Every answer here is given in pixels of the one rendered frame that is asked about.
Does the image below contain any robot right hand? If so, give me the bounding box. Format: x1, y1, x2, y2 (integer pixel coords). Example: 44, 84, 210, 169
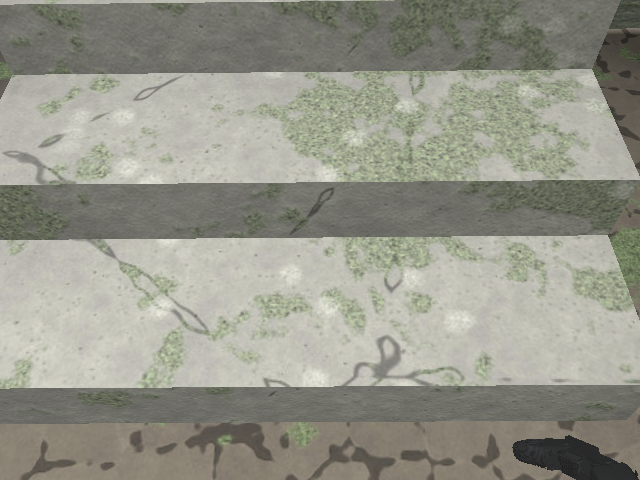
512, 435, 639, 480

